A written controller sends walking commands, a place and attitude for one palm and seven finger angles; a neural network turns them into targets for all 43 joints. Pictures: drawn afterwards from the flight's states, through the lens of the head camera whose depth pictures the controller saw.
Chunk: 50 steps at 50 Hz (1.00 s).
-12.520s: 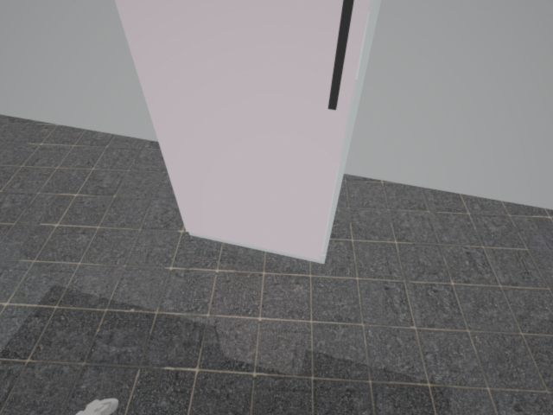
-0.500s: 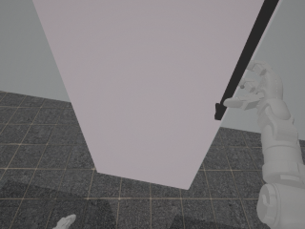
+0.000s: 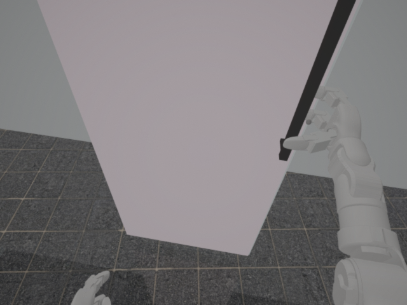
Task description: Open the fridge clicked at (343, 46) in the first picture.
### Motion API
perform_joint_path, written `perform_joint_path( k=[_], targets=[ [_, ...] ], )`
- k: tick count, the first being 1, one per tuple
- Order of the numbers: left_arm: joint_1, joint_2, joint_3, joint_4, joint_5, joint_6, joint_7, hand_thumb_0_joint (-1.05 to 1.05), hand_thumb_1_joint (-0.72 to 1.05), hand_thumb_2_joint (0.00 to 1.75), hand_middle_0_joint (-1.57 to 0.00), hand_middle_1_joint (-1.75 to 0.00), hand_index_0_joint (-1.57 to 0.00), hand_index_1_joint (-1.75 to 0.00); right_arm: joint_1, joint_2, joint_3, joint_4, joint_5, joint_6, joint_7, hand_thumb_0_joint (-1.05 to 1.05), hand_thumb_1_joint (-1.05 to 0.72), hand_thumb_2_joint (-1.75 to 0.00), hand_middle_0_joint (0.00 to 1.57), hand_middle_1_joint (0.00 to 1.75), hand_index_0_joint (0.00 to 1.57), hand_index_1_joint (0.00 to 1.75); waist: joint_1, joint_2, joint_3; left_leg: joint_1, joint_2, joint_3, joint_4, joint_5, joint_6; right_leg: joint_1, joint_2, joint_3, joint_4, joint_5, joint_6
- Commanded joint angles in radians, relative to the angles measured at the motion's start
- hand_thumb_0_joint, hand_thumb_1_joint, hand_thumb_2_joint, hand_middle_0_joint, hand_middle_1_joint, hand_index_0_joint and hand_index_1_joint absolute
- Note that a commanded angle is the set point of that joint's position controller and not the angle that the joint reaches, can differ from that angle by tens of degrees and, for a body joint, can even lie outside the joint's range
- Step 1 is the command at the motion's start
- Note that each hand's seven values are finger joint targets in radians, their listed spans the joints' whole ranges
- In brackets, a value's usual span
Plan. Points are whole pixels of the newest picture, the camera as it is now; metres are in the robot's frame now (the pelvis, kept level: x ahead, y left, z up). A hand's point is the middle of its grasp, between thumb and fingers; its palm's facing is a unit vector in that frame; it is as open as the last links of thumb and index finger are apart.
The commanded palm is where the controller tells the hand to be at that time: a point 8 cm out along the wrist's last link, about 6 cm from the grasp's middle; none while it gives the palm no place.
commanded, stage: slide the fingers in behind the handle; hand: right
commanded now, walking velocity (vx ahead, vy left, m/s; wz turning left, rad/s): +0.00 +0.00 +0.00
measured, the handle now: (306, 89) +0.48 -0.16 +0.23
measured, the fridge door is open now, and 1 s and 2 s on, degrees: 0 0 0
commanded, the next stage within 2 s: grip the handle and tug to test in 1.24 s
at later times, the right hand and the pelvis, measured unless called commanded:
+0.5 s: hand (299, 120) +0.42 -0.14 +0.20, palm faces +0.09 +1.00 +0.04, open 14.0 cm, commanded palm +0.39 -0.19 +0.19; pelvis +0.01 +0.01 +0.00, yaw +0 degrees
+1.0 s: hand (291, 117) +0.42 -0.13 +0.20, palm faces +0.10 +1.00 +0.02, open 14.0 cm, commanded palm +0.39 -0.18 +0.19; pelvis +0.00 +0.01 +0.00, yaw +0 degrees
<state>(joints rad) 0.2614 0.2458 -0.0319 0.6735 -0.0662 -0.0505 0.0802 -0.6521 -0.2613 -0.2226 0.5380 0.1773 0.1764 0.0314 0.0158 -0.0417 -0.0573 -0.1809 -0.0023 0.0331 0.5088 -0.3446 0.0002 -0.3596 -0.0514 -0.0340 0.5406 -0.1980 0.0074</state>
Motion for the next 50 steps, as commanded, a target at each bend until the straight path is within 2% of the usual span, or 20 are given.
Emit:
perform_joint_path(
  k=[1,4,6,8,9,15,16,19,21,24,26,30,32,34,36,42,44,46,47,50],
  targets=[
    [-0.071,0.121,0.046,-0.129,0.006,-0.04,0.013,0.0,0.9,0.9,-0.2,-0.3,-0.2,-0.3,-0.534,-0.165,-0.014,-0.236,0.001,-0.072,-0.016,0.0,0.5,-0.3,0.3,1.2,0.3,1.2,0.015,0.022,-0.244,-0.131,-0.034,0.007,-0.097,0.257,0.011,0.307,0.032,0.036,-0.042,0.142,-0.047],
    [-0.062,0.128,0.047,-0.122,0.01,-0.038,0.014,0.0,0.9,0.9,-0.2,-0.3,-0.2,-0.3,-0.509,-0.202,-0.052,-0.19,0.005,-0.076,-0.016,0.0,0.5,-0.3,0.3,1.2,0.3,1.2,0.006,0.07,-0.249,-0.112,-0.035,0.006,-0.101,0.277,0.009,0.293,0.033,0.035,-0.039,0.152,-0.05],
    [-0.072,0.117,0.045,-0.131,0.007,-0.038,0.011,0.0,0.9,0.9,-0.2,-0.3,-0.2,-0.3,-0.534,-0.147,-0.002,-0.211,0.001,-0.079,-0.014,0.0,0.5,-0.3,0.3,1.2,0.3,1.2,0.013,0.027,-0.25,-0.116,-0.03,0.003,-0.094,0.3,0.009,0.306,0.038,0.031,-0.037,0.166,-0.049],
    [-0.069,0.117,0.046,-0.129,0.007,-0.035,0.009,0.0,0.9,0.9,-0.2,-0.3,-0.2,-0.3,-0.523,-0.148,-0.007,-0.203,0.0,-0.075,-0.016,0.0,0.5,-0.3,0.3,1.2,0.3,1.2,0.01,0.019,-0.259,-0.119,-0.032,0.004,-0.094,0.297,0.011,0.311,0.038,0.032,-0.036,0.164,-0.047],
    [-0.063,0.123,0.047,-0.127,0.009,-0.034,0.009,0.0,0.9,0.9,-0.2,-0.3,-0.2,-0.3,-0.49,-0.155,-0.019,-0.175,0.004,-0.074,-0.017,0.0,0.5,-0.3,0.3,1.2,0.3,1.2,0.006,0.069,-0.253,-0.108,-0.035,0.008,-0.097,0.294,0.009,0.295,0.035,0.034,-0.037,0.162,-0.05],
    [-0.078,0.117,0.05,-0.139,0.009,-0.031,0.004,0.0,0.9,0.9,-0.2,-0.3,-0.2,-0.3,-0.494,-0.173,-0.037,-0.257,-0.002,-0.088,-0.028,0.0,0.5,-0.3,0.3,1.2,0.3,1.2,-0.006,0.032,-0.279,-0.072,-0.029,-0.001,-0.089,0.357,0.01,0.304,0.039,0.021,-0.035,0.205,-0.052],
    [-0.079,0.112,0.049,-0.142,0.01,-0.034,0.0,0.0,0.9,0.9,-0.2,-0.3,-0.2,-0.3,-0.501,-0.131,-0.005,-0.286,0.001,-0.09,-0.027,0.0,0.5,-0.3,0.3,1.2,0.3,1.2,-0.002,0.026,-0.287,-0.071,-0.031,0.003,-0.085,0.372,0.01,0.314,0.042,0.022,-0.034,0.216,-0.051],
    [-0.076,0.123,0.054,-0.136,0.011,-0.028,0.001,0.0,0.9,0.9,-0.2,-0.3,-0.2,-0.3,-0.427,-0.182,-0.059,-0.269,0.007,-0.079,-0.028,0.0,0.5,-0.3,0.3,1.2,0.3,1.2,-0.017,0.085,-0.283,-0.045,-0.032,0.004,-0.088,0.401,0.006,0.297,0.04,0.017,-0.034,0.231,-0.054],
    [-0.088,0.113,0.051,-0.141,0.007,-0.029,0.001,0.0,0.9,0.9,-0.2,-0.3,-0.2,-0.3,-0.449,-0.125,-0.006,-0.289,0.003,-0.067,-0.025,0.0,0.5,-0.3,0.3,1.2,0.3,1.2,-0.003,0.061,-0.255,-0.068,-0.032,0.004,-0.093,0.388,0.004,0.301,0.043,0.014,-0.038,0.215,-0.054],
    [-0.088,0.123,0.05,-0.134,0.01,-0.02,0.006,0.0,0.9,0.9,-0.2,-0.3,-0.2,-0.3,-0.424,-0.168,-0.042,-0.273,0.007,-0.049,-0.029,0.0,0.5,-0.3,0.3,1.2,0.3,1.2,-0.009,0.081,-0.231,-0.065,-0.03,-0.003,-0.107,0.37,-0.001,0.278,0.044,0.009,-0.039,0.191,-0.057],
    [-0.094,0.114,0.049,-0.132,0.008,-0.02,0.009,0.0,0.9,0.9,-0.2,-0.3,-0.2,-0.3,-0.487,-0.125,0.003,-0.29,0.005,-0.046,-0.029,0.0,0.5,-0.3,0.3,1.2,0.3,1.2,0.009,0.055,-0.216,-0.091,-0.028,-0.004,-0.108,0.354,-0.001,0.286,0.046,0.013,-0.041,0.175,-0.056],
    [-0.088,0.116,0.051,-0.126,0.011,-0.025,0.011,0.0,0.9,0.9,-0.2,-0.3,-0.2,-0.3,-0.522,-0.145,-0.01,-0.297,0.002,-0.066,-0.04,0.0,0.5,-0.3,0.3,1.2,0.3,1.2,0.008,0.043,-0.26,-0.083,-0.029,-0.005,-0.103,0.347,0.005,0.312,0.045,0.022,-0.038,0.189,-0.056],
    [-0.086,0.11,0.051,-0.12,0.011,-0.028,0.008,0.0,0.9,0.9,-0.2,-0.3,-0.2,-0.3,-0.517,-0.115,0.008,-0.279,0.002,-0.069,-0.041,0.0,0.5,-0.3,0.3,1.2,0.3,1.2,0.009,0.024,-0.261,-0.092,-0.031,0.0,-0.097,0.351,0.008,0.318,0.046,0.022,-0.033,0.194,-0.052],
    [-0.081,0.117,0.052,-0.118,0.013,-0.026,0.006,0.0,0.9,0.9,-0.2,-0.3,-0.2,-0.3,-0.475,-0.12,-0.001,-0.244,0.005,-0.065,-0.044,0.0,0.5,-0.3,0.3,1.2,0.3,1.2,0.001,0.072,-0.261,-0.076,-0.031,0.002,-0.1,0.354,0.004,0.299,0.045,0.021,-0.034,0.193,-0.053],
    [-0.085,0.112,0.048,-0.117,0.012,-0.022,0.006,0.0,0.9,0.9,-0.2,-0.3,-0.2,-0.3,-0.505,-0.101,0.017,-0.224,0.002,-0.056,-0.049,0.0,0.5,-0.3,0.3,1.2,0.3,1.2,0.01,0.073,-0.228,-0.092,-0.028,-0.002,-0.102,0.35,0.0,0.284,0.047,0.02,-0.039,0.176,-0.054],
    [-0.087,0.108,0.052,-0.127,0.014,-0.02,0.0,0.0,0.9,0.9,-0.2,-0.3,-0.2,-0.3,-0.496,-0.079,0.026,-0.245,-0.007,-0.064,-0.063,0.0,0.5,-0.3,0.3,1.2,0.3,1.2,0.001,0.055,-0.261,-0.084,-0.031,0.001,-0.093,0.364,0.005,0.308,0.045,0.019,-0.035,0.199,-0.052],
    [-0.081,0.116,0.051,-0.126,0.016,-0.018,0.0,0.0,0.9,0.9,-0.2,-0.3,-0.2,-0.3,-0.494,-0.097,0.013,-0.242,-0.005,-0.069,-0.064,0.0,0.5,-0.3,0.3,1.2,0.3,1.2,0.0,0.094,-0.258,-0.068,-0.032,0.004,-0.096,0.369,0.004,0.298,0.044,0.021,-0.037,0.203,-0.054],
    [-0.092,0.105,0.05,-0.13,0.013,-0.021,-0.002,0.0,0.9,0.9,-0.2,-0.3,-0.2,-0.3,-0.534,-0.06,0.05,-0.284,-0.01,-0.073,-0.063,0.0,0.5,-0.3,0.3,1.2,0.3,1.2,0.007,0.034,-0.267,-0.079,-0.03,0.0,-0.092,0.377,0.007,0.319,0.048,0.019,-0.034,0.21,-0.053],
    [-0.089,0.103,0.05,-0.126,0.013,-0.022,-0.002,0.0,0.9,0.9,-0.2,-0.3,-0.2,-0.3,-0.521,-0.042,0.061,-0.266,-0.011,-0.069,-0.064,0.0,0.5,-0.3,0.3,1.2,0.3,1.2,0.01,0.046,-0.26,-0.091,-0.033,0.006,-0.091,0.365,0.007,0.324,0.046,0.022,-0.033,0.205,-0.051],
    [-0.088,0.113,0.051,-0.124,0.017,-0.021,-0.001,0.0,0.9,0.9,-0.2,-0.3,-0.2,-0.3,-0.499,-0.1,0.006,-0.262,-0.004,-0.067,-0.069,0.0,0.5,-0.3,0.3,1.2,0.3,1.2,-0.006,0.082,-0.27,-0.063,-0.031,0.002,-0.095,0.375,0.005,0.304,0.045,0.023,-0.04,0.208,-0.054]
  ],
)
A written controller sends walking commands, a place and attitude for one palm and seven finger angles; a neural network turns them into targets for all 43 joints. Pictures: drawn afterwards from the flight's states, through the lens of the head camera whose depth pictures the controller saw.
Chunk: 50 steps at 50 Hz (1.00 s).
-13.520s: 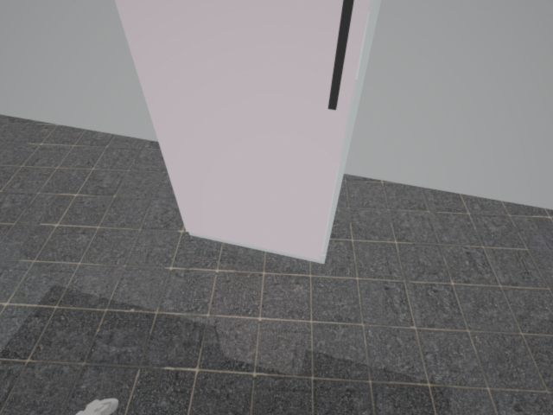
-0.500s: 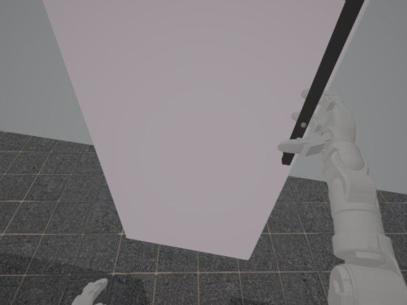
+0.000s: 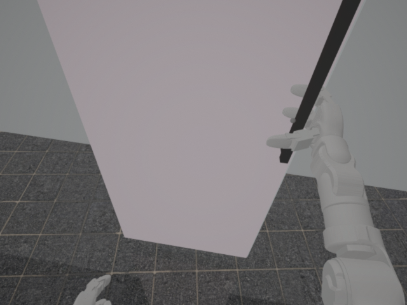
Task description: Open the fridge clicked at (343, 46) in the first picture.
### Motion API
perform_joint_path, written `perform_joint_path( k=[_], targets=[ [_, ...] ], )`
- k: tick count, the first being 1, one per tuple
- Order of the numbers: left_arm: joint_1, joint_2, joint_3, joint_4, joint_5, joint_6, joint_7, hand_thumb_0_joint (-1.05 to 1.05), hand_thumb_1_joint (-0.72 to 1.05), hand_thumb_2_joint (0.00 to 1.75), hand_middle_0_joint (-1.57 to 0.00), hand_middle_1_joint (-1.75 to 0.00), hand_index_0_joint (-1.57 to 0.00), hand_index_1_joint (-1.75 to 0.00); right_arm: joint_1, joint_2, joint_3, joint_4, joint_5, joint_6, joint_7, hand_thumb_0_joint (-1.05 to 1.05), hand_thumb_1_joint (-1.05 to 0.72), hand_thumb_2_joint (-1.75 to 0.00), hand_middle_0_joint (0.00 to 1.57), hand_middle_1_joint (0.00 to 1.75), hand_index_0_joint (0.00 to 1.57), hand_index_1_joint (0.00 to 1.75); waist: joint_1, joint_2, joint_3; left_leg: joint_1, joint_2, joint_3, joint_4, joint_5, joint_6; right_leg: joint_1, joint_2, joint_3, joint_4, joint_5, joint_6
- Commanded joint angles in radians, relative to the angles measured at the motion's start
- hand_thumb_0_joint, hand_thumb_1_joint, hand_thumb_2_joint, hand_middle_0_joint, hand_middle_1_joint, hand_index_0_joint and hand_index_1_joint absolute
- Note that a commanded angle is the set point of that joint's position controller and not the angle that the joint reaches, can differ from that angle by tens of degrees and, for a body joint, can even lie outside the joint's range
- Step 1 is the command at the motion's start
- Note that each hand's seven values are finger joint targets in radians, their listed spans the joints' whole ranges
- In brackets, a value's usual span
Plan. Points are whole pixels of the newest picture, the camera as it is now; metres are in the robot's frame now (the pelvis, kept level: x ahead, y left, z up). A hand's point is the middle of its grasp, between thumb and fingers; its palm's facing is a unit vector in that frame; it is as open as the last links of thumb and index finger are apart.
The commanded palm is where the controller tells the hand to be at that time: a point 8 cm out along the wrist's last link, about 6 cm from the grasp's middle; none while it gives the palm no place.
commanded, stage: slide the fingers in behind the handle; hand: right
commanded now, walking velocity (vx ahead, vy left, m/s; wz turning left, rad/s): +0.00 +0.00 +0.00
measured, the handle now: (308, 92) +0.47 -0.16 +0.23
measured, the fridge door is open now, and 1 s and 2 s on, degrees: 0 0 0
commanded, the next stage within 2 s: grip the handle and tug to test in 0.24 s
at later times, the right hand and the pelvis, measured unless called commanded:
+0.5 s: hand (294, 121) +0.41 -0.13 +0.20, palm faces +0.08 +1.00 +0.03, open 13.5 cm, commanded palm +0.39 -0.18 +0.19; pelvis +0.00 +0.00 +0.00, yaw +0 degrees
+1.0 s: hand (295, 120) +0.42 -0.14 +0.20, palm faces +0.10 +1.00 +0.01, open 6.1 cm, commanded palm +0.39 -0.18 +0.19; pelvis +0.00 +0.00 +0.00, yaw +0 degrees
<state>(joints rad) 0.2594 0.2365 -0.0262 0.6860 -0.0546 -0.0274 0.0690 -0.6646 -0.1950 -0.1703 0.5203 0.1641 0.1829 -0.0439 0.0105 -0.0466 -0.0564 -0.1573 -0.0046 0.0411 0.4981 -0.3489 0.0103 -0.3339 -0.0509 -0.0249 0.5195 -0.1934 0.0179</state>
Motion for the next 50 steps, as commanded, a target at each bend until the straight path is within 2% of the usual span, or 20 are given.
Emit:
perform_joint_path(
  k=[1,4,5,10,12,14,17,19,23,24,28,29,31,33,39,41,44,47,49,50],
  targets=[
    [-0.095,0.116,0.043,-0.139,0.002,-0.044,0.011,0.0,0.9,0.9,-0.2,-0.3,-0.2,-0.3,-0.506,-0.133,-0.01,-0.261,0.006,-0.074,0.01,0.0,0.5,-0.3,0.3,1.2,0.3,1.2,0.008,0.058,-0.261,-0.096,-0.028,-0.007,-0.083,0.38,-0.004,0.286,0.047,0.01,-0.017,0.203,-0.064],
    [-0.082,0.123,0.046,-0.133,0.006,-0.044,0.01,0.0,0.9,0.9,-0.2,-0.3,-0.2,-0.3,-0.475,-0.164,-0.043,-0.234,0.007,-0.071,0.009,0.0,0.5,-0.3,0.3,1.2,0.3,1.2,0.0,0.099,-0.259,-0.088,-0.031,-0.002,-0.089,0.368,-0.005,0.276,0.044,0.013,-0.019,0.198,-0.064],
    [-0.094,0.116,0.044,-0.143,0.004,-0.046,0.009,0.0,0.9,0.9,-0.2,-0.3,-0.2,-0.3,-0.49,-0.143,-0.024,-0.276,0.004,-0.074,0.011,0.0,0.5,-0.3,0.3,1.2,0.3,1.2,0.0,0.044,-0.275,-0.084,-0.027,-0.006,-0.082,0.385,-0.002,0.289,0.047,0.008,-0.019,0.213,-0.063],
    [-0.098,0.116,0.045,-0.147,0.005,-0.044,0.005,0.0,0.9,0.9,-0.2,-0.3,-0.2,-0.3,-0.44,-0.148,-0.036,-0.299,0.009,-0.071,0.009,0.0,0.5,-0.3,0.3,1.2,0.3,1.2,-0.008,0.066,-0.279,-0.065,-0.029,-0.001,-0.08,0.417,-0.002,0.291,0.045,0.008,-0.02,0.236,-0.063],
    [-0.101,0.112,0.042,-0.145,0.002,-0.042,0.006,0.0,0.9,0.9,-0.2,-0.3,-0.2,-0.3,-0.443,-0.11,-0.005,-0.283,0.01,-0.058,0.013,0.0,0.5,-0.3,0.3,1.2,0.3,1.2,0.004,0.071,-0.242,-0.092,-0.031,0.0,-0.088,0.396,-0.005,0.287,0.047,0.005,-0.02,0.215,-0.063],
    [-0.1,0.121,0.044,-0.141,0.003,-0.038,0.011,0.0,0.9,0.9,-0.2,-0.3,-0.2,-0.3,-0.436,-0.147,-0.029,-0.27,0.009,-0.053,0.01,0.0,0.5,-0.3,0.3,1.2,0.3,1.2,0.001,0.094,-0.226,-0.096,-0.032,-0.001,-0.1,0.357,-0.007,0.278,0.043,0.007,-0.026,0.19,-0.064],
    [-0.101,0.113,0.041,-0.139,0.003,-0.037,0.013,0.0,0.9,0.9,-0.2,-0.3,-0.2,-0.3,-0.51,-0.125,-0.001,-0.286,0.001,-0.049,0.005,0.0,0.5,-0.3,0.3,1.2,0.3,1.2,0.014,0.035,-0.237,-0.12,-0.031,-0.002,-0.099,0.322,-0.002,0.298,0.044,0.014,-0.027,0.172,-0.059],
    [-0.096,0.118,0.045,-0.139,0.007,-0.04,0.013,0.0,0.9,0.9,-0.2,-0.3,-0.2,-0.3,-0.47,-0.137,-0.025,-0.279,0.007,-0.052,-0.001,0.0,0.41,-0.34,0.31,1.21,0.31,1.21,0.003,0.08,-0.266,-0.094,-0.033,0.001,-0.098,0.346,-0.002,0.305,0.04,0.015,-0.025,0.199,-0.062],
    [-0.107,0.112,0.041,-0.143,0.005,-0.037,0.011,0.0,0.9,0.9,-0.2,-0.3,-0.2,-0.3,-0.451,-0.125,-0.016,-0.282,0.008,-0.051,0.006,0.0,0.22,-0.42,0.33,1.24,0.33,1.24,0.001,0.057,-0.26,-0.087,-0.03,-0.002,-0.09,0.381,-0.002,0.298,0.045,0.009,-0.025,0.214,-0.059],
    [-0.101,0.118,0.043,-0.141,0.006,-0.037,0.011,0.0,0.9,0.9,-0.2,-0.3,-0.2,-0.3,-0.44,-0.128,-0.017,-0.266,0.01,-0.053,0.008,0.0,0.17,-0.44,0.33,1.25,0.33,1.25,0.004,0.1,-0.246,-0.086,-0.031,0.001,-0.099,0.371,-0.006,0.288,0.043,0.01,-0.025,0.203,-0.063],
    [-0.101,0.115,0.039,-0.138,0.006,-0.035,0.013,0.0,0.9,0.9,-0.2,-0.3,-0.2,-0.3,-0.473,-0.154,-0.036,-0.263,0.006,-0.052,0.006,0.0,-0.01,-0.52,0.35,1.27,0.35,1.27,0.001,0.054,-0.243,-0.097,-0.029,-0.004,-0.099,0.348,-0.002,0.287,0.045,0.012,-0.031,0.185,-0.06],
    [-0.102,0.121,0.043,-0.14,0.006,-0.034,0.013,0.0,0.9,0.9,-0.2,-0.3,-0.2,-0.3,-0.446,-0.163,-0.043,-0.26,0.008,-0.055,0.007,0.0,-0.06,-0.54,0.36,1.28,0.36,1.28,-0.001,0.087,-0.246,-0.086,-0.031,-0.003,-0.105,0.35,-0.005,0.285,0.042,0.009,-0.029,0.191,-0.063],
    [-0.104,0.113,0.039,-0.141,0.004,-0.035,0.013,0.0,0.9,0.9,-0.2,-0.3,-0.2,-0.3,-0.494,-0.131,-0.01,-0.274,0.007,-0.057,0.01,0.0,-0.15,-0.58,0.37,1.29,0.37,1.29,0.012,0.058,-0.241,-0.098,-0.029,-0.004,-0.102,0.346,-0.003,0.29,0.044,0.012,-0.031,0.186,-0.062],
    [-0.103,0.113,0.042,-0.142,0.005,-0.036,0.012,0.0,0.9,0.9,-0.2,-0.3,-0.2,-0.3,-0.478,-0.145,-0.028,-0.289,0.005,-0.061,0.005,0.0,-0.25,-0.62,0.38,1.31,0.38,1.31,0.002,0.034,-0.264,-0.091,-0.03,-0.004,-0.094,0.365,0.001,0.305,0.044,0.011,-0.026,0.208,-0.059],
    [-0.101,0.119,0.043,-0.143,0.004,-0.038,0.01,0.0,0.9,0.9,-0.2,-0.3,-0.2,-0.3,-0.454,-0.124,-0.009,-0.272,0.008,-0.059,0.007,0.0,-0.53,-0.74,0.41,1.35,0.41,1.35,0.005,0.079,-0.241,-0.097,-0.035,0.003,-0.102,0.341,-0.003,0.293,0.042,0.013,-0.028,0.19,-0.061],
    [-0.105,0.113,0.043,-0.142,0.003,-0.041,0.01,0.0,0.9,0.9,-0.2,-0.3,-0.2,-0.3,-0.5,-0.104,0.015,-0.298,0.005,-0.061,0.005,0.0,-0.62,-0.78,0.42,1.36,0.42,1.36,0.012,0.039,-0.254,-0.104,-0.032,0.0,-0.097,0.349,0.0,0.31,0.043,0.015,-0.028,0.197,-0.059],
    [-0.092,0.12,0.044,-0.133,0.004,-0.042,0.012,0.0,0.9,0.9,-0.2,-0.3,-0.2,-0.3,-0.47,-0.1,0.013,-0.252,0.011,-0.052,0.005,0.0,-0.76,-0.84,0.44,1.38,0.44,1.38,0.015,0.091,-0.234,-0.111,-0.035,0.002,-0.108,0.334,-0.006,0.296,0.042,0.017,-0.028,0.183,-0.063],
    [-0.092,0.112,0.043,-0.129,0.004,-0.046,0.012,0.0,0.9,0.9,-0.2,-0.3,-0.2,-0.3,-0.54,-0.086,0.033,-0.267,0.002,-0.055,0.003,0.0,-0.9,-0.9,0.45,1.4,0.45,1.4,0.024,0.03,-0.245,-0.131,-0.033,0.001,-0.1,0.325,0.0,0.316,0.044,0.02,-0.026,0.183,-0.059],
    [-0.085,0.12,0.047,-0.125,0.007,-0.047,0.011,0.0,0.9,0.9,-0.2,-0.3,-0.2,-0.3,-0.497,-0.108,0.005,-0.248,0.007,-0.057,0.0,0.0,-0.9,-0.9,0.45,1.4,0.45,1.4,0.013,0.078,-0.263,-0.109,-0.036,0.003,-0.102,0.335,-0.002,0.308,0.043,0.02,-0.023,0.195,-0.061],
    [-0.092,0.118,0.045,-0.128,0.005,-0.046,0.011,0.0,0.9,0.9,-0.2,-0.3,-0.2,-0.3,-0.5,-0.109,0.008,-0.256,0.006,-0.059,0.003,0.0,-0.9,-0.9,0.45,1.4,0.45,1.4,0.011,0.057,-0.26,-0.102,-0.031,-0.001,-0.097,0.349,0.0,0.302,0.044,0.019,-0.025,0.199,-0.061]
  ],
)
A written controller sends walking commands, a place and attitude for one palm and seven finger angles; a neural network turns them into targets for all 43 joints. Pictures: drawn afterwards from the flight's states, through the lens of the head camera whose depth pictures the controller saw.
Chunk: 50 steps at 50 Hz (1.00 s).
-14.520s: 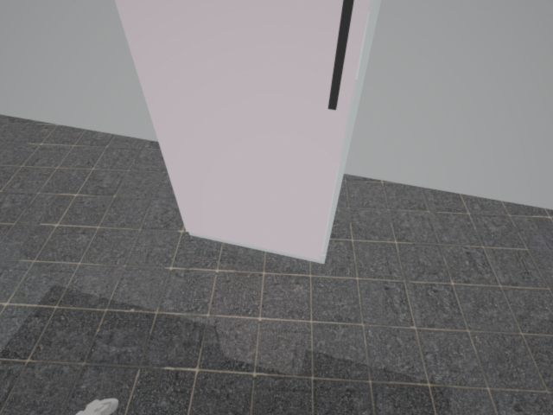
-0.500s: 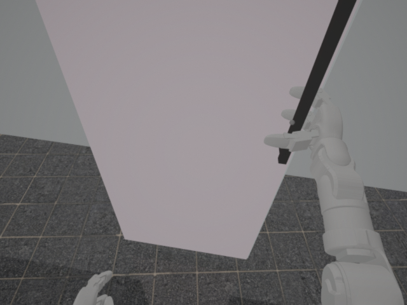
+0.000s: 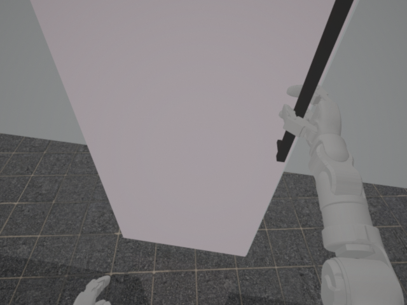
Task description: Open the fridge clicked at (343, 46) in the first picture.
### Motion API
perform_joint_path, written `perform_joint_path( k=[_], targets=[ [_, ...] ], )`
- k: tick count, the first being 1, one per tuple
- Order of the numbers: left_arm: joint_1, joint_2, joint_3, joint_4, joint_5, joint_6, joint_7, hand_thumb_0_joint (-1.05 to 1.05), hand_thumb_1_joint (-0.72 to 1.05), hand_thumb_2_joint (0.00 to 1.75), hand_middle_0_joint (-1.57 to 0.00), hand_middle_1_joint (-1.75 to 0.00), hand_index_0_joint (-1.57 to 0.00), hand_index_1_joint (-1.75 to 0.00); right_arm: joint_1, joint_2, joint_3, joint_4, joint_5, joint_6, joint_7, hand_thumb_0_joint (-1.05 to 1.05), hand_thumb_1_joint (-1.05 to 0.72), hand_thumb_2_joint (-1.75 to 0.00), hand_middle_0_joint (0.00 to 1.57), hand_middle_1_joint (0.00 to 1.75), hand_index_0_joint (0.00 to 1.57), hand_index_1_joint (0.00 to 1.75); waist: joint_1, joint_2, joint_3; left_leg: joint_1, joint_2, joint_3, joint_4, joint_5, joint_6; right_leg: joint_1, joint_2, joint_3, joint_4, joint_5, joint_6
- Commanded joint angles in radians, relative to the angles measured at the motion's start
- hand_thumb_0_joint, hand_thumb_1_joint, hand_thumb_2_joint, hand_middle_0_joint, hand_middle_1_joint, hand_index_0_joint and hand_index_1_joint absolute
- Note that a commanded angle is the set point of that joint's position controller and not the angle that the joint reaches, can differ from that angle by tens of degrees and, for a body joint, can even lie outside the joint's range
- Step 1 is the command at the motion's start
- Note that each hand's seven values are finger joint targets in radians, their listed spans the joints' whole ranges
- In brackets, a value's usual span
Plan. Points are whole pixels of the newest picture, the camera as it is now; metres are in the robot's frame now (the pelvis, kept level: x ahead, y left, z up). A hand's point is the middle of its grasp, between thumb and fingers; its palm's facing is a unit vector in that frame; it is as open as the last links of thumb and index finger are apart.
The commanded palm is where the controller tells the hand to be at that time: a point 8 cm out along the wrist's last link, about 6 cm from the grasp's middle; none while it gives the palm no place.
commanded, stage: grip the handle and tug to test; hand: right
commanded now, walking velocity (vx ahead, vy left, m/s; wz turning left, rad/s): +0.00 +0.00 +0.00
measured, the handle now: (303, 91) +0.47 -0.16 +0.23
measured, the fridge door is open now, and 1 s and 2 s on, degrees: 0 0 19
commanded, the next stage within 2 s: pull the door a little, standing still in 0.76 s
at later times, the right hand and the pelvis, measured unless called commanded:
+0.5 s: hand (290, 119) +0.42 -0.13 +0.20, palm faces +0.09 +1.00 +0.02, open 5.4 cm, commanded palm +0.38 -0.17 +0.19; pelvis +0.00 +0.00 +0.00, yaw +0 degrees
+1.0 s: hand (290, 120) +0.42 -0.13 +0.20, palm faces +0.07 +1.00 +0.01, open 5.5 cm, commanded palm +0.37 -0.18 +0.19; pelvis +0.03 +0.00 +0.00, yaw +1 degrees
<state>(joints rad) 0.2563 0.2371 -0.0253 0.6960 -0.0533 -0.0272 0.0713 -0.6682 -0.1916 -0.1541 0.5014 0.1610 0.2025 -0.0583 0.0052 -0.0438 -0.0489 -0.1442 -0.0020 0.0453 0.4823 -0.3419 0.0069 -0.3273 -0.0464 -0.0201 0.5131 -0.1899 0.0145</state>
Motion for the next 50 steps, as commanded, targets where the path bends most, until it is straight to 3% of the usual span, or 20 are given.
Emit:
perform_joint_path(
  k=[1,7,9,12,14,17,19,22,25,29,31,33,35,38,39,43,44,45,47,50],
  targets=[
    [-0.087,0.113,0.042,-0.139,0.004,-0.048,0.008,0.0,0.9,0.9,-0.2,-0.3,-0.2,-0.3,-0.51,-0.078,0.02,-0.234,0.011,-0.078,0.021,0.0,-0.9,-0.9,0.45,1.4,0.45,1.4,0.023,0.065,-0.263,-0.121,-0.036,0.0,-0.078,0.344,0.002,0.296,0.042,0.016,-0.018,0.195,-0.057],
    [-0.079,0.116,0.042,-0.128,0.004,-0.05,0.01,0.0,0.9,0.9,-0.2,-0.3,-0.2,-0.3,-0.541,-0.096,0.005,-0.203,0.013,-0.079,0.021,0.0,-0.9,-0.9,0.45,1.4,0.45,1.4,0.03,0.076,-0.245,-0.139,-0.035,-0.003,-0.083,0.335,0.0,0.291,0.042,0.016,-0.016,0.181,-0.059],
    [-0.079,0.124,0.044,-0.129,0.005,-0.046,0.011,0.0,0.9,0.9,-0.2,-0.3,-0.2,-0.3,-0.503,-0.143,-0.034,-0.186,0.015,-0.081,0.02,0.0,-0.9,-0.9,0.45,1.4,0.45,1.4,0.013,0.091,-0.255,-0.115,-0.033,-0.005,-0.087,0.33,-0.001,0.277,0.04,0.014,-0.018,0.179,-0.059],
    [-0.082,0.116,0.039,-0.127,0.003,-0.045,0.013,0.0,0.9,0.9,-0.2,-0.3,-0.2,-0.3,-0.524,-0.116,-0.013,-0.16,0.019,-0.079,0.029,0.0,-0.9,-0.9,0.45,1.4,0.45,1.4,0.026,0.083,-0.224,-0.14,-0.033,-0.007,-0.09,0.308,-0.003,0.266,0.042,0.011,-0.019,0.152,-0.059],
    [-0.079,0.123,0.041,-0.13,0.004,-0.044,0.013,0.0,0.9,0.9,-0.2,-0.3,-0.2,-0.3,-0.51,-0.145,-0.037,-0.162,0.019,-0.086,0.029,0.0,-0.9,-0.9,0.45,1.4,0.45,1.4,0.015,0.102,-0.234,-0.118,-0.031,-0.007,-0.092,0.306,-0.003,0.256,0.042,0.012,-0.019,0.152,-0.06],
    [-0.084,0.112,0.04,-0.134,0.0,-0.049,0.011,0.0,0.9,0.9,-0.2,-0.3,-0.2,-0.3,-0.541,-0.098,0.005,-0.18,0.015,-0.09,0.027,0.0,-0.9,-0.9,0.45,1.4,0.45,1.4,0.027,0.053,-0.245,-0.145,-0.033,-0.005,-0.085,0.305,-0.001,0.282,0.042,0.013,-0.015,0.157,-0.057],
    [-0.077,0.122,0.043,-0.131,0.003,-0.046,0.011,0.0,0.9,0.9,-0.2,-0.3,-0.2,-0.3,-0.497,-0.141,-0.036,-0.154,0.016,-0.088,0.021,0.0,-0.9,-0.9,0.45,1.4,0.45,1.4,0.015,0.101,-0.234,-0.127,-0.033,-0.006,-0.092,0.298,-0.003,0.261,0.04,0.014,-0.019,0.152,-0.06],
    [-0.093,0.11,0.041,-0.149,-0.001,-0.05,0.004,0.0,0.9,0.9,-0.2,-0.3,-0.2,-0.3,-0.485,-0.09,0.006,-0.217,0.013,-0.093,0.026,0.0,-0.9,-0.9,0.45,1.4,0.45,1.4,0.009,0.032,-0.268,-0.124,-0.034,-0.003,-0.075,0.32,0.005,0.292,0.042,0.014,-0.016,0.177,-0.055],
    [-0.1,0.113,0.043,-0.162,-0.001,-0.055,-0.003,0.0,0.9,0.9,-0.2,-0.3,-0.2,-0.3,-0.42,-0.085,0.003,-0.263,0.015,-0.095,0.024,0.0,-0.9,-0.9,0.45,1.4,0.45,1.4,-0.001,0.059,-0.28,-0.1,-0.036,0.002,-0.072,0.35,0.005,0.298,0.037,0.013,-0.019,0.206,-0.057],
    [-0.105,0.116,0.044,-0.17,0.0,-0.052,-0.004,0.0,0.9,0.9,-0.2,-0.3,-0.2,-0.3,-0.356,-0.078,0.007,-0.283,0.02,-0.072,0.029,0.0,-0.9,-0.9,0.45,1.4,0.45,1.4,-0.006,0.103,-0.258,-0.088,-0.039,0.006,-0.078,0.367,0.0,0.29,0.035,0.007,-0.02,0.213,-0.059],
    [-0.116,0.109,0.041,-0.178,-0.001,-0.052,-0.006,0.0,0.9,0.9,-0.2,-0.3,-0.2,-0.3,-0.374,-0.058,0.029,-0.353,0.015,-0.064,0.029,0.0,-0.9,-0.9,0.45,1.4,0.45,1.4,-0.005,0.049,-0.279,-0.084,-0.036,0.004,-0.068,0.394,0.004,0.313,0.037,0.005,-0.021,0.238,-0.056],
    [-0.122,0.108,0.041,-0.183,-0.001,-0.051,-0.01,0.0,0.9,0.9,-0.2,-0.3,-0.2,-0.3,-0.319,-0.058,0.019,-0.371,0.017,-0.044,0.027,0.0,-0.9,-0.9,0.45,1.4,0.45,1.4,-0.014,0.035,-0.279,-0.086,-0.037,0.005,-0.067,0.408,0.006,0.324,0.036,0.004,-0.017,0.255,-0.054],
    [-0.128,0.112,0.041,-0.191,0.003,-0.046,-0.012,0.0,0.9,0.9,-0.2,-0.3,-0.2,-0.3,-0.251,-0.086,-0.012,-0.402,0.021,-0.031,0.024,0.0,-0.9,-0.9,0.45,1.4,0.45,1.4,-0.028,0.078,-0.293,-0.046,-0.035,0.008,-0.063,0.452,0.004,0.315,0.035,0.004,-0.02,0.288,-0.057],
    [-0.145,0.106,0.039,-0.205,0.004,-0.04,-0.016,0.0,0.9,0.9,-0.2,-0.3,-0.2,-0.3,-0.196,-0.077,-0.007,-0.494,0.02,-0.01,0.029,0.0,-0.9,-0.9,0.45,1.4,0.45,1.4,-0.035,0.047,-0.313,-0.022,-0.032,0.009,-0.05,0.525,0.006,0.341,0.035,-0.004,-0.015,0.349,-0.053],
    [-0.15,0.109,0.039,-0.211,0.007,-0.037,-0.02,0.0,0.9,0.9,-0.2,-0.3,-0.2,-0.3,-0.149,-0.073,-0.001,-0.497,0.022,-0.002,0.03,0.0,-0.9,-0.9,0.45,1.4,0.45,1.4,-0.042,0.063,-0.304,-0.007,-0.031,0.012,-0.052,0.54,0.004,0.334,0.034,-0.006,-0.013,0.361,-0.055],
    [-0.169,0.1,0.036,-0.227,0.007,-0.027,-0.022,0.0,0.9,0.9,-0.2,-0.3,-0.2,-0.3,-0.122,-0.048,0.021,-0.609,0.022,0.033,0.03,0.0,-0.9,-0.9,0.45,1.4,0.45,1.4,-0.035,0.041,-0.307,-0.008,-0.029,0.013,-0.041,0.606,0.003,0.363,0.032,-0.01,-0.005,0.42,-0.053],
    [-0.159,0.116,0.04,-0.212,0.01,-0.019,-0.017,0.0,0.9,0.9,-0.2,-0.3,-0.2,-0.3,-0.135,-0.137,-0.052,-0.585,0.021,0.038,0.023,0.0,-0.9,-0.9,0.45,1.4,0.45,1.4,-0.038,0.079,-0.316,0.016,-0.028,0.009,-0.047,0.63,0.002,0.353,0.031,-0.012,-0.002,0.43,-0.054],
    [-0.16,0.117,0.037,-0.207,0.011,-0.01,-0.012,0.0,0.9,0.9,-0.2,-0.3,-0.2,-0.3,-0.184,-0.167,-0.075,-0.581,0.016,0.046,0.023,0.0,-0.9,-0.9,0.45,1.4,0.45,1.4,-0.035,0.059,-0.32,0.025,-0.025,0.003,-0.045,0.646,0.002,0.342,0.038,-0.016,-0.01,0.426,-0.054],
    [-0.16,0.109,0.035,-0.202,0.011,-0.004,-0.004,0.0,0.9,0.9,-0.2,-0.3,-0.2,-0.3,-0.211,-0.127,-0.052,-0.548,0.021,0.066,0.027,0.0,-0.9,-0.9,0.45,1.4,0.45,1.4,-0.022,0.064,-0.287,0.001,-0.027,0.005,-0.05,0.645,-0.001,0.342,0.041,-0.016,-0.007,0.416,-0.054],
    [-0.173,0.106,0.032,-0.214,0.013,0.005,-0.005,0.0,0.9,0.9,-0.2,-0.3,-0.2,-0.3,-0.11,-0.123,-0.059,-0.577,0.023,0.078,0.029,0.0,-0.9,-0.9,0.45,1.4,0.45,1.4,-0.041,0.05,-0.305,0.034,-0.017,0.005,-0.042,0.703,-0.001,0.346,0.043,-0.017,-0.003,0.46,-0.054]
  ],
)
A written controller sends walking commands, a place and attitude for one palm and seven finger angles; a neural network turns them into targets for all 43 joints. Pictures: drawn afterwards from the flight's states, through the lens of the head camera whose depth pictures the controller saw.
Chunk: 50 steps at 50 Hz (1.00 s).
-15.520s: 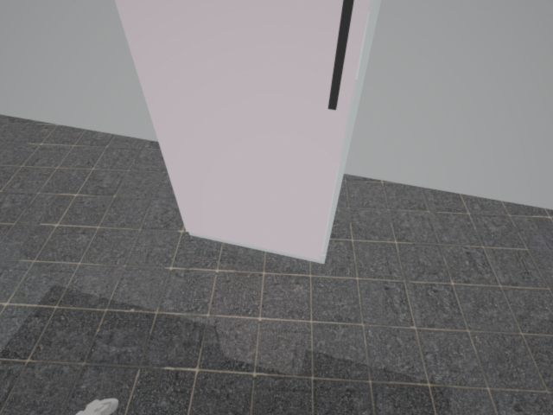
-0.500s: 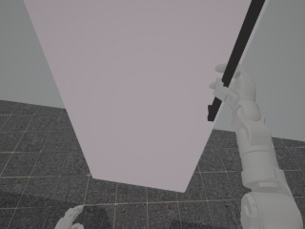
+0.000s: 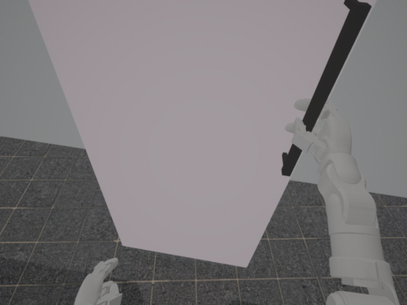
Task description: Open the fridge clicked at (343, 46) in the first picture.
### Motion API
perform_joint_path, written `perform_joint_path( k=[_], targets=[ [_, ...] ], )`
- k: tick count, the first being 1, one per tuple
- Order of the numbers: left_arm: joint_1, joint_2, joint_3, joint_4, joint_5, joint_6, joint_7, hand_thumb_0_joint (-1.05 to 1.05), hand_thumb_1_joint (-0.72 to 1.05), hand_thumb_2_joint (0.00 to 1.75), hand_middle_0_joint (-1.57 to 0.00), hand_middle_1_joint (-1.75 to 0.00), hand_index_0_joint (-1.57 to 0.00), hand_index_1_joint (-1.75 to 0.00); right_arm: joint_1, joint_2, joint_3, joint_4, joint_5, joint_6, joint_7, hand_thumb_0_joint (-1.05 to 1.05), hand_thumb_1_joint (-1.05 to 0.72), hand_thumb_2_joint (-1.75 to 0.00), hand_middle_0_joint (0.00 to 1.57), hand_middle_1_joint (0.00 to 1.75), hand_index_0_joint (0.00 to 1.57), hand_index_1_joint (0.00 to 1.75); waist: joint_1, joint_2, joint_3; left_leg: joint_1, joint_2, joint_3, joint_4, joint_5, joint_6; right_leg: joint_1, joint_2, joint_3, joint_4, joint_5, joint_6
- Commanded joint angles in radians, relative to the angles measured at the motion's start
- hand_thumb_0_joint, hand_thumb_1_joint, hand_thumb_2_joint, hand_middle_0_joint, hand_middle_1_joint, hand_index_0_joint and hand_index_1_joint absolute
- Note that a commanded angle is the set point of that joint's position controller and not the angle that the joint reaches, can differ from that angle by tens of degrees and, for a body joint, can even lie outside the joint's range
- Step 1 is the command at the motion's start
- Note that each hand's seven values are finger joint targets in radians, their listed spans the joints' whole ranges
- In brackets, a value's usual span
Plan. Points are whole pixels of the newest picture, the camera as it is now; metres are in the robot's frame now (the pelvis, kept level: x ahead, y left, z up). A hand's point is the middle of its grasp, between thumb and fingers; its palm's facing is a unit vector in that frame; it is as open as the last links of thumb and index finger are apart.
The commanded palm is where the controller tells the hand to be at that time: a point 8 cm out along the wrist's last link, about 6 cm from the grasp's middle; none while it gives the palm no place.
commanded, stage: pull the door a little, standing still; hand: right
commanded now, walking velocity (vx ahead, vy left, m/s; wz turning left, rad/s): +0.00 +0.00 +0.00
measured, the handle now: (311, 104) +0.44 -0.17 +0.22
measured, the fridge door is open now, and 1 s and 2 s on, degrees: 0 19 43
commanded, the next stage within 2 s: walk backward, drawing the door open in 0.34 s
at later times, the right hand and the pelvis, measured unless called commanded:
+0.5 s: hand (297, 168) +0.30 -0.12 +0.19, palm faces +0.02 +1.00 -0.09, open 6.3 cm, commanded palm +0.27 -0.18 +0.19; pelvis +0.06 +0.00 +0.01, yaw +1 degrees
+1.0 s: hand (280, 207) +0.23 -0.08 +0.18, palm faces +0.19 +0.96 -0.20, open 6.4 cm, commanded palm +0.18 -0.13 +0.19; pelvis +0.00 +0.06 +0.00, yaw -8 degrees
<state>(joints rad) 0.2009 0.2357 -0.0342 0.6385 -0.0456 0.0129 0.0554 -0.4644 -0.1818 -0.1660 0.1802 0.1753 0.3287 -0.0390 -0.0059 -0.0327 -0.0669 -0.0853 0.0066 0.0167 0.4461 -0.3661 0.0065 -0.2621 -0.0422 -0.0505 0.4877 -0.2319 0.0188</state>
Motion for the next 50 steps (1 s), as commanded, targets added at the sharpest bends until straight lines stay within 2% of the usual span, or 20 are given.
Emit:
perform_joint_path(
  k=[1,9,22,23,24,25,26,29,31,33,35,36,37,38,39,41,43,48,49,50],
  targets=[
    [-0.122,0.104,0.039,-0.163,0.005,-0.032,0.008,0.0,0.9,0.9,-0.2,-0.3,-0.2,-0.3,-0.287,-0.116,-0.031,-0.274,0.011,-0.045,0.013,0.0,-0.9,-0.9,0.45,1.4,0.45,1.4,-0.031,0.041,-0.291,-0.021,-0.026,0.036,0.0,0.738,-0.001,0.285,0.039,0.016,0.023,0.513,-0.057],
    [-0.17,0.098,0.034,-0.226,0.006,-0.013,-0.009,0.0,0.9,0.9,-0.2,-0.3,-0.2,-0.3,-0.009,-0.122,-0.036,-0.485,0.031,-0.038,0.042,0.0,-0.9,-0.9,0.45,1.4,0.45,1.4,-0.063,0.081,-0.298,0.048,-0.01,0.036,0.012,0.847,-0.014,0.266,0.034,0.008,0.014,0.539,-0.056],
    [-0.211,0.06,0.019,-0.308,0.0,-0.019,-0.063,0.0,0.9,0.9,-0.2,-0.3,-0.2,-0.3,0.631,-0.064,0.044,-1.095,0.044,0.03,0.06,0.0,-0.9,-0.9,0.45,1.4,0.45,1.4,-0.076,0.014,-0.214,-0.004,-0.01,0.07,0.047,0.836,-0.018,0.244,0.011,0.017,0.013,0.61,-0.051],
    [-0.139,0.116,0.02,-0.306,0.024,0.01,-0.019,0.0,0.9,0.9,-0.2,-0.3,-0.2,-0.3,0.25,-0.318,-0.057,-1.09,-0.075,-0.163,-0.004,0.0,-0.9,-0.9,0.45,1.4,0.45,1.4,0.016,0.071,-0.063,-0.183,0.008,0.001,-0.045,0.841,-0.072,0.236,0.01,-0.021,0.087,0.611,-0.08],
    [-0.116,0.096,0.036,-0.27,0.041,0.013,-0.001,0.0,0.9,0.9,-0.2,-0.3,-0.2,-0.3,0.338,-0.284,-0.079,-0.997,-0.088,-0.238,-0.029,0.0,-0.9,-0.9,0.45,1.4,0.45,1.4,0.02,0.092,-0.034,-0.21,0.026,0.018,-0.061,0.868,-0.054,0.238,0.012,0.016,0.113,0.62,-0.075],
    [-0.115,0.092,0.028,-0.266,0.05,0.025,0.001,0.0,0.9,0.9,-0.2,-0.3,-0.2,-0.3,0.539,-0.14,0.043,-0.91,-0.097,-0.267,-0.019,0.0,-0.9,-0.9,0.45,1.4,0.45,1.4,0.027,0.072,-0.071,-0.189,0.012,0.059,0.003,0.869,-0.052,0.28,0.009,0.023,0.089,0.709,-0.08],
    [-0.105,0.098,0.027,-0.285,0.048,0.035,-0.004,0.0,0.9,0.9,-0.2,-0.3,-0.2,-0.3,0.576,-0.13,0.072,-0.946,-0.097,-0.3,-0.013,0.0,-0.9,-0.9,0.45,1.4,0.45,1.4,0.028,-0.003,-0.118,-0.208,-0.009,0.074,0.071,0.83,-0.067,0.347,-0.004,0.029,0.068,0.837,-0.089],
    [-0.113,0.097,0.04,-0.293,0.064,0.031,-0.024,0.0,0.9,0.9,-0.2,-0.3,-0.2,-0.3,0.597,-0.144,0.073,-1.01,-0.103,-0.368,-0.032,0.0,-0.9,-0.9,0.45,1.4,0.45,1.4,0.024,-0.206,-0.173,-0.375,-0.073,0.045,0.295,0.108,-0.06,0.528,-0.126,0.16,-0.011,1.145,-0.133],
    [-0.121,0.075,0.039,-0.291,0.076,0.016,-0.034,0.0,0.9,0.9,-0.2,-0.3,-0.2,-0.3,0.668,-0.12,0.068,-0.974,-0.114,-0.381,-0.046,0.0,-0.9,-0.9,0.45,1.4,0.45,1.4,0.014,-0.188,-0.137,-0.356,-0.043,0.015,0.208,-0.051,-0.042,0.454,-0.154,0.186,-0.03,1.07,-0.134],
    [-0.111,0.056,0.036,-0.294,0.068,0.008,-0.03,0.0,0.9,0.9,-0.2,-0.3,-0.2,-0.3,0.703,-0.123,0.067,-0.992,-0.12,-0.404,-0.055,0.0,-0.9,-0.9,0.45,1.4,0.45,1.4,0.021,-0.143,-0.134,-0.317,-0.035,0.035,0.04,0.089,-0.046,0.445,-0.126,0.146,0.004,0.946,-0.101],
    [-0.116,0.049,0.035,-0.307,0.065,0.011,-0.015,0.0,0.9,0.9,-0.2,-0.3,-0.2,-0.3,0.711,-0.149,0.047,-1.008,-0.12,-0.425,-0.054,0.0,-0.9,-0.9,0.45,1.4,0.45,1.4,0.026,-0.059,-0.158,-0.169,-0.002,0.034,-0.058,0.503,-0.048,0.33,-0.07,0.079,0.049,0.807,-0.066],
    [-0.122,0.038,0.037,-0.317,0.06,0.017,-0.011,0.0,0.9,0.9,-0.2,-0.3,-0.2,-0.3,0.698,-0.169,0.027,-1.008,-0.122,-0.44,-0.052,0.0,-0.9,-0.9,0.45,1.4,0.45,1.4,0.021,0.1,-0.135,-0.078,0.058,0.011,-0.072,0.922,-0.065,0.207,-0.012,0.022,0.136,0.609,-0.044],
    [-0.134,0.027,0.033,-0.322,0.059,0.022,-0.005,0.0,0.9,0.9,-0.2,-0.3,-0.2,-0.3,0.696,-0.175,0.012,-0.991,-0.131,-0.463,-0.047,0.0,-0.9,-0.9,0.45,1.4,0.45,1.4,0.013,0.316,-0.12,0.057,0.136,-0.015,-0.045,1.329,-0.086,-0.005,0.069,-0.016,0.252,0.121,-0.027],
    [-0.156,0.018,0.036,-0.328,0.055,0.014,0.007,0.0,0.9,0.9,-0.2,-0.3,-0.2,-0.3,0.727,-0.189,-0.026,-0.947,-0.13,-0.483,-0.043,0.0,-0.9,-0.9,0.45,1.4,0.45,1.4,-0.018,0.441,-0.104,0.118,0.203,-0.039,-0.018,1.519,-0.153,-0.166,0.112,0.011,0.364,-0.218,-0.036],
    [-0.164,0.017,0.041,-0.324,0.059,0.001,0.014,0.0,0.9,0.9,-0.2,-0.3,-0.2,-0.3,0.771,-0.188,-0.032,-0.909,-0.135,-0.49,-0.044,0.0,-0.9,-0.9,0.45,1.4,0.45,1.4,-0.043,0.419,-0.101,0.112,0.221,-0.035,0.007,1.448,-0.162,-0.207,0.102,0.049,0.416,-0.242,-0.051],
    [-0.15,-0.016,0.022,-0.303,0.065,-0.013,0.023,0.0,0.9,0.9,-0.2,-0.3,-0.2,-0.3,0.724,-0.114,0.039,-0.97,-0.15,-0.495,-0.032,0.0,-0.9,-0.9,0.45,1.4,0.45,1.4,-0.025,0.288,-0.119,0.108,0.247,-0.03,0.052,1.211,0.013,-0.225,0.061,0.051,0.423,-0.197,-0.047],
    [-0.135,-0.021,0.02,-0.285,0.075,-0.024,0.03,0.0,0.9,0.9,-0.2,-0.3,-0.2,-0.3,0.729,-0.106,0.042,-0.976,-0.153,-0.511,-0.04,0.0,-0.9,-0.9,0.45,1.4,0.45,1.4,-0.022,0.168,-0.117,0.06,0.247,-0.004,0.026,1.012,0.074,-0.196,0.048,0.005,0.404,-0.152,-0.032],
    [-0.09,-0.004,0.038,-0.263,0.08,-0.077,0.045,0.0,0.9,0.9,-0.2,-0.3,-0.2,-0.3,0.647,-0.098,0.081,-1.053,-0.152,-0.542,-0.052,0.0,-0.9,-0.9,0.45,1.4,0.45,1.4,0.008,0.149,-0.119,-0.049,0.209,0.064,0.056,0.802,0.068,-0.008,0.03,-0.047,0.136,-0.023,-0.028],
    [-0.067,0.01,0.049,-0.249,0.076,-0.089,0.049,0.0,0.9,0.9,-0.2,-0.3,-0.2,-0.3,0.644,-0.103,0.101,-1.055,-0.148,-0.545,-0.053,0.0,-0.9,-0.9,0.45,1.4,0.45,1.4,0.033,0.097,-0.133,-0.128,0.167,0.105,0.184,0.731,0.03,0.131,0.007,-0.007,0.011,0.073,-0.043],
    [-0.051,0.034,0.057,-0.251,0.078,-0.104,0.05,0.0,0.9,0.9,-0.2,-0.3,-0.2,-0.3,0.611,-0.084,0.125,-1.071,-0.142,-0.556,-0.052,0.0,-0.9,-0.9,0.45,1.4,0.45,1.4,0.061,-0.03,-0.135,-0.352,0.05,0.12,0.405,0.471,-0.057,0.34,-0.157,0.248,-0.142,0.479,-0.127]
  ],
)
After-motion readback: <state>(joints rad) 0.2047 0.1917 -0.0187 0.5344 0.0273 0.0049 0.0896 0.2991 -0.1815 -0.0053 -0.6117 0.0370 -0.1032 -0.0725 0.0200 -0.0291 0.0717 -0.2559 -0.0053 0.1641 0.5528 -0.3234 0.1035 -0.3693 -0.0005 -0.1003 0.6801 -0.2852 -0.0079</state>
